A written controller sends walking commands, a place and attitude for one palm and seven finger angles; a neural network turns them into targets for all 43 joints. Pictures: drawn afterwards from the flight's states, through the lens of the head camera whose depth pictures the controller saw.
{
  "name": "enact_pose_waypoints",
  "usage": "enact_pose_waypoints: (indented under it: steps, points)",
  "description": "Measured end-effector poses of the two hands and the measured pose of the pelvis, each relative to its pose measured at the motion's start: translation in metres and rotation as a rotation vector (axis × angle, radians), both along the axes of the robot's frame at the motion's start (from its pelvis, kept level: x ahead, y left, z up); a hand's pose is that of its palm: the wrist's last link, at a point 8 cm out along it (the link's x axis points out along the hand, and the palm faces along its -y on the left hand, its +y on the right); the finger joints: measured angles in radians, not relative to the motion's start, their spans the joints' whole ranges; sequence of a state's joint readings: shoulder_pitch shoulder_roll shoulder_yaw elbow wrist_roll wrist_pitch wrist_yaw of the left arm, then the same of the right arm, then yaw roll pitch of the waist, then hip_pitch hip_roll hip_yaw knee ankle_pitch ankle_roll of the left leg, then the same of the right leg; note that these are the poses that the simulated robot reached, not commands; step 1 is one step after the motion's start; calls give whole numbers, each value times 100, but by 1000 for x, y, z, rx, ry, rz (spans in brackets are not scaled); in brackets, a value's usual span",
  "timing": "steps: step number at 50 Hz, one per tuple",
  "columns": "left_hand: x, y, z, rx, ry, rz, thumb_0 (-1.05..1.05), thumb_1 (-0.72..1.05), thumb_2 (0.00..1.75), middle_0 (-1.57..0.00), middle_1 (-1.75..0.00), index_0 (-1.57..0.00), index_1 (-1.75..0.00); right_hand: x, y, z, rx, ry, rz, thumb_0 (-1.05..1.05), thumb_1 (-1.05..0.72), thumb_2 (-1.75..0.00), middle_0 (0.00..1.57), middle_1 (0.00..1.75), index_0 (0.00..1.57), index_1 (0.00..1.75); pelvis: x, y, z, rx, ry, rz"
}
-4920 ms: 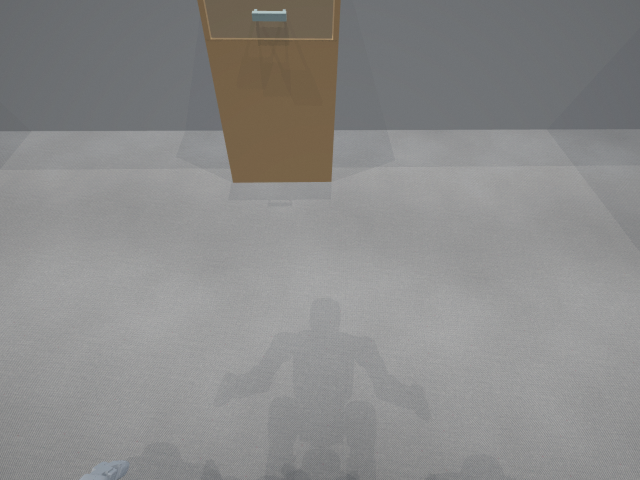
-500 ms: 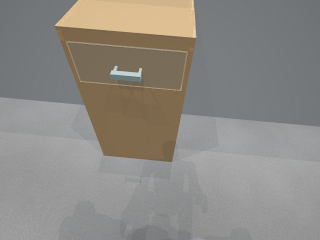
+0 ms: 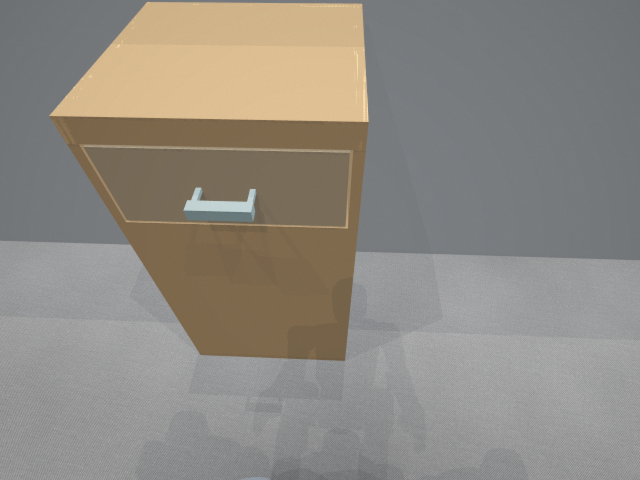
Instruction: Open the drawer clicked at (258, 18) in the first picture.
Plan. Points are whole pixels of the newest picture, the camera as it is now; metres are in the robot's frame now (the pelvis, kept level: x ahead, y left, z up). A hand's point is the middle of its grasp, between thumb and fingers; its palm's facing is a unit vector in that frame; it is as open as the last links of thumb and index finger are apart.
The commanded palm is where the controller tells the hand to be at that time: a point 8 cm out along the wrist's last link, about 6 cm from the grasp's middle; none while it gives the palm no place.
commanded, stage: come to a stop and stand still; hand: left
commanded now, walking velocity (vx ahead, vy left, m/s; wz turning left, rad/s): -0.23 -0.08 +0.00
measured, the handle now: (222, 202) +0.54 +0.21 -0.01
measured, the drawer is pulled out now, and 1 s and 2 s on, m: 0.00 0.00 0.00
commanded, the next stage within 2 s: look again from close up in 0.80 s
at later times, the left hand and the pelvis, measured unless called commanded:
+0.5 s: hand out of the picture +0.05 +0.17 -0.17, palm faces +0.04 -0.96 -0.27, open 7.4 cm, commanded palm none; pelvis -0.02 -0.03 -0.02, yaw +1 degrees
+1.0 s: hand out of the picture -0.07 +0.14 -0.18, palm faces +0.05 -0.98 -0.17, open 7.4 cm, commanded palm none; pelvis -0.05 -0.02 +0.00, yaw +1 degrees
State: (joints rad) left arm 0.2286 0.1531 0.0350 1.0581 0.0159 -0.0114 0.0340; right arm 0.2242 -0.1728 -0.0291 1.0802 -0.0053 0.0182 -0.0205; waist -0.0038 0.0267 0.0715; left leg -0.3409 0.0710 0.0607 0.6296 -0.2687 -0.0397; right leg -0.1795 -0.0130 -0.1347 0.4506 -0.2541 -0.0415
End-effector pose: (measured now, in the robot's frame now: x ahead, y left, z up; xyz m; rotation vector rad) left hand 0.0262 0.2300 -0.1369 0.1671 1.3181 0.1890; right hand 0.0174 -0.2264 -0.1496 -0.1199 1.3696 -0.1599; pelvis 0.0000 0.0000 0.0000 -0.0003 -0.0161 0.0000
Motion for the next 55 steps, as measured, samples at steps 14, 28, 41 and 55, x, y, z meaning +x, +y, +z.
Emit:
enact_pose_waypoints:
  steps: [14, 28, 41, 55]
  points:
    - [8, 11, -7, 19, 27, -8, 0, 91, 89, -20, -30, -20, -30, 47, -6, 1, -25, -113, 29, 1, -91, -90, 20, 30, 20, 30, -8, -4, -7, 14, 13, -21]
    - [12, -20, -11, 18, -185, -32, 0, 91, 89, -20, -30, -20, -30, 37, -46, 7, -75, -238, 56, 1, -91, -90, 20, 30, 20, 30, -24, -29, -22, -19, -34, 29]
    - [-50, -34, -9, -37, -65, -13, 0, 91, 89, -20, -30, -20, -30, -29, -32, 13, -35, -109, 43, 1, -92, -90, 20, 30, 20, 30, -41, -30, -4, -18, -26, 20]
    - [-117, -40, -14, -72, 111, 32, 0, 91, 89, -20, -30, -20, -30, -101, -3, 6, 10, 81, -11, 1, -91, -90, 20, 30, 20, 30, -48, -19, -1, -21, -21, 16]
